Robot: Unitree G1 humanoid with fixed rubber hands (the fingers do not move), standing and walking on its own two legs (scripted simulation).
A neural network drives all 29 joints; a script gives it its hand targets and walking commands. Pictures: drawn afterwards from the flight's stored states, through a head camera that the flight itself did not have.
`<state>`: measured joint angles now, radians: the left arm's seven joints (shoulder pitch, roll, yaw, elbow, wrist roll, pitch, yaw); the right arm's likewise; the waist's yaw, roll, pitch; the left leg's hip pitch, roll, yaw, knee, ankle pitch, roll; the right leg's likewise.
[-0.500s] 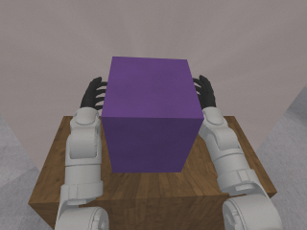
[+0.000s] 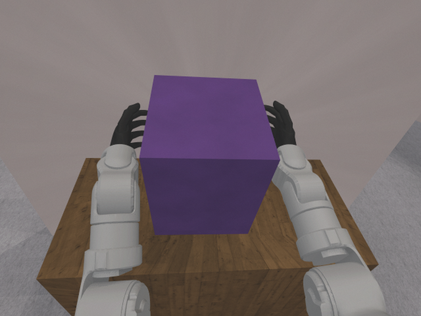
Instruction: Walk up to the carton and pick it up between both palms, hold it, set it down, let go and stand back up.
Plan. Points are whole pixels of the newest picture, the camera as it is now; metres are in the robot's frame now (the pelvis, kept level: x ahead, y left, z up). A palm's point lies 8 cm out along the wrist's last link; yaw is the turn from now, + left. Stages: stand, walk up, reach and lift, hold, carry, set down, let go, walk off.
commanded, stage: hold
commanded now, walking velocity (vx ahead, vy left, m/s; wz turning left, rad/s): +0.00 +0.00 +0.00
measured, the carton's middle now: (204, 159) +0.38 +0.01 +0.12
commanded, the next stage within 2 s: none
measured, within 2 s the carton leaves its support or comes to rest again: neither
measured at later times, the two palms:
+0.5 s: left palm (126, 147) +0.35 +0.15 +0.17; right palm (285, 145) +0.36 -0.14 +0.18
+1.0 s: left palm (123, 148) +0.35 +0.16 +0.17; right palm (283, 145) +0.36 -0.13 +0.18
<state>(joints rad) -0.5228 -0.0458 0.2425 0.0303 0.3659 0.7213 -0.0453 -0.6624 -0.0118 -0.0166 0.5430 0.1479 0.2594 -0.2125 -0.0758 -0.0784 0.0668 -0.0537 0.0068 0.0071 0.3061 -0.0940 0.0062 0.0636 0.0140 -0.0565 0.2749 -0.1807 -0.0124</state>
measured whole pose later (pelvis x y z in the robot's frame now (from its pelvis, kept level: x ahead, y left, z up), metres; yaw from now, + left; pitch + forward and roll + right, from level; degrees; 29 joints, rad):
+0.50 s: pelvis +0.00 +0.00 +0.00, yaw +0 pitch -9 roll +0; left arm -0.53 -0.05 0.25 0.03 0.36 0.73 -0.05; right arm -0.65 -0.01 -0.02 0.52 0.14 0.28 -0.22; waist -0.07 -0.07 0.07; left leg -0.05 0.01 0.01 0.29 -0.09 0.01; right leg 0.06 0.02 -0.05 0.28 -0.18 -0.02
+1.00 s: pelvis +0.00 +0.00 +0.00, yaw +0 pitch -9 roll -1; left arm -0.51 -0.05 0.24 0.01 0.36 0.73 -0.05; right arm -0.65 -0.01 -0.01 0.51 0.16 0.27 -0.22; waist -0.07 -0.07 0.07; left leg -0.05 0.01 0.01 0.30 -0.09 0.01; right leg 0.06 0.01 -0.06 0.27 -0.18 -0.01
